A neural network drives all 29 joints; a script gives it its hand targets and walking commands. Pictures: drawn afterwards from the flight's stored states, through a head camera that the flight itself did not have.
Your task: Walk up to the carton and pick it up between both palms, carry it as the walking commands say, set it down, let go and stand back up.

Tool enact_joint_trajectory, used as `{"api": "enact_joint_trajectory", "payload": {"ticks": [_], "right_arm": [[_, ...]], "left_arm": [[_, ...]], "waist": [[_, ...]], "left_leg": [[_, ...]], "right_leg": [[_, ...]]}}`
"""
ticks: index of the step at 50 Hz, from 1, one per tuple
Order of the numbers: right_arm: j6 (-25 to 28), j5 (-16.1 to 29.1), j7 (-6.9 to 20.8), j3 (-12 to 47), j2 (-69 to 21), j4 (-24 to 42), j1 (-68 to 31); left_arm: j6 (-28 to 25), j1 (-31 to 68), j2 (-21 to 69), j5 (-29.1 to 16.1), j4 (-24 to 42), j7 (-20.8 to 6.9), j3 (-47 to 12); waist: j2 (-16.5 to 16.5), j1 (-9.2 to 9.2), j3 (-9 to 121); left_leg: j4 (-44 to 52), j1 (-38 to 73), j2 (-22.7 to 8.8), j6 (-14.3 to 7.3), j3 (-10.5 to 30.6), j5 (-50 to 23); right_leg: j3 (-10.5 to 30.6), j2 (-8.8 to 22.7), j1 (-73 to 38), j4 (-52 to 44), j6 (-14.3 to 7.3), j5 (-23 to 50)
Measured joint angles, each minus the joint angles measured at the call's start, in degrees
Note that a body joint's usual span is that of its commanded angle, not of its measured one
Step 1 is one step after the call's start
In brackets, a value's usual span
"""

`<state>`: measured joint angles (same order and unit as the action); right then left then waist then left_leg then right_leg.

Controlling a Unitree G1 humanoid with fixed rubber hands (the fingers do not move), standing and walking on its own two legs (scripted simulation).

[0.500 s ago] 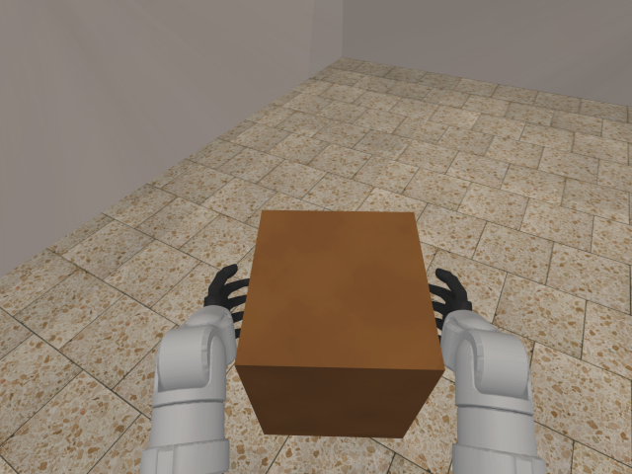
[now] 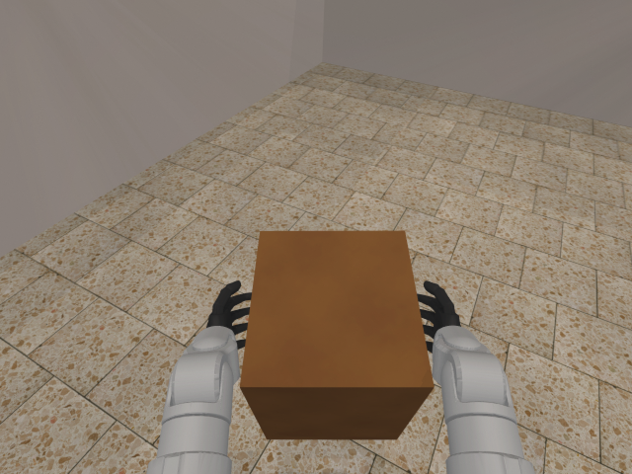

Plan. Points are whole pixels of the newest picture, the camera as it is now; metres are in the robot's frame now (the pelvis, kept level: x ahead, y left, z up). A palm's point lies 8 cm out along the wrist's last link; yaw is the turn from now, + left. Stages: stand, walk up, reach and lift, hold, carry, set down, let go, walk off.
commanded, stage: hold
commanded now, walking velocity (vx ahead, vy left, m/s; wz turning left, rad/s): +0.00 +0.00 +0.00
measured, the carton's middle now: (332, 341) +0.33 -0.01 -0.01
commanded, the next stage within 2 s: set down in 0.56 s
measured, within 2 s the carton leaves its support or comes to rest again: neither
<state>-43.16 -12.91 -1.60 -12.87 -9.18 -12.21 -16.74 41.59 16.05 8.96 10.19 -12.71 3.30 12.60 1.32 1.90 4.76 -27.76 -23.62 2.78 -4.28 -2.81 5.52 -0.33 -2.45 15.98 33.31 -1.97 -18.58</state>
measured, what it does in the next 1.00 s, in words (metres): stands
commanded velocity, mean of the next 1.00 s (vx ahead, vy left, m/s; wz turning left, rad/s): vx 0.00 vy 0.00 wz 0.00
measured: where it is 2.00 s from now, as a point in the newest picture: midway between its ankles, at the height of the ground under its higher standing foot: outside the picture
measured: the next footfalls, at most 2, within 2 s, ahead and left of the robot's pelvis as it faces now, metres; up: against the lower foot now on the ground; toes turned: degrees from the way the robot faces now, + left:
none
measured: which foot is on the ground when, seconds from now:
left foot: down 0.00-1.00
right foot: down 0.00-1.00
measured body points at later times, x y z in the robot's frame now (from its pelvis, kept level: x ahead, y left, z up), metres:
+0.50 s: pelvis +0.00 +0.00 +0.00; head -0.02 +0.02 +0.45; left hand +0.32 +0.14 +0.03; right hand +0.31 -0.15 +0.04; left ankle +0.10 +0.07 -0.73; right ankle -0.01 -0.10 -0.73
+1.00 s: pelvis +0.00 +0.00 +0.00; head +0.01 +0.02 +0.45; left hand +0.31 +0.14 -0.02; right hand +0.30 -0.16 -0.02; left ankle +0.10 +0.07 -0.73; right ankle -0.01 -0.10 -0.73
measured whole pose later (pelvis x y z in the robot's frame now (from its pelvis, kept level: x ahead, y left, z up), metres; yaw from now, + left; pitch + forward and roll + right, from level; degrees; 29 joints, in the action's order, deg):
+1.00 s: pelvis +0.00 +0.00 +0.00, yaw +0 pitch -1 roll +0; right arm -25.0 -14.3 -0.2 -19.3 -9.2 -29.9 -17.4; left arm 27.7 18.7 9.7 13.3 -28.3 3.6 16.6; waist 1.5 1.2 -1.2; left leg -28.0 -22.1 3.0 -4.3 -2.8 5.6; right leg 0.1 -2.4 14.6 33.7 -2.0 -18.6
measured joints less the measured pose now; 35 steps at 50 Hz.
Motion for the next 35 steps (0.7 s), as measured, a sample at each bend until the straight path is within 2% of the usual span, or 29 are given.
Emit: {"api": "enact_joint_trajectory", "payload": {"ticks": [29, 35], "right_arm": [[2.61, -0.18, 0.47, -0.45, 0.00, -2.81, 0.00], [5.84, -0.22, 0.90, -1.66, 0.01, -7.56, 0.01]], "left_arm": [[-1.14, 0.03, 0.00, 0.23, -1.45, 0.14, 0.50], [-2.50, 0.02, 0.00, 1.70, -4.28, 0.15, 0.80]], "waist": [[0.05, 0.00, 0.84], [0.05, -0.34, -0.78]], "left_leg": [[0.00, 0.08, 0.12, 0.00, 0.00, -0.03], [0.00, 1.47, 0.12, 0.01, 0.00, 0.00]], "right_leg": [[0.16, 0.05, -0.07, 0.00, 0.00, 0.02], [0.19, 0.05, -1.45, 0.00, 0.00, 0.02]]}}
